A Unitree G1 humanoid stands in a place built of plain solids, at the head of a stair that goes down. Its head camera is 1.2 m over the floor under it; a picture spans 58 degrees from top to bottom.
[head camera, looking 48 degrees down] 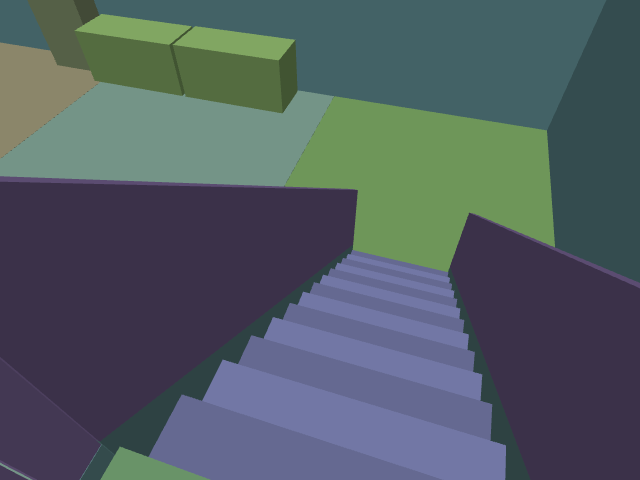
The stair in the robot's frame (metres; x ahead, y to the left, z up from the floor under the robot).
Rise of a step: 0.20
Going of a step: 0.23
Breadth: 1.08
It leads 17 degrees to the right of straight ahead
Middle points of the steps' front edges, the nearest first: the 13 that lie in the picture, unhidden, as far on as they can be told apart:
0.42 -0.06 -0.19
0.64 -0.13 -0.39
0.86 -0.20 -0.58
1.07 -0.27 -0.78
1.29 -0.33 -0.97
1.51 -0.40 -1.17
1.73 -0.47 -1.36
1.95 -0.54 -1.56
2.17 -0.61 -1.75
2.39 -0.68 -1.95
2.61 -0.74 -2.14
2.83 -0.81 -2.34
3.05 -0.88 -2.53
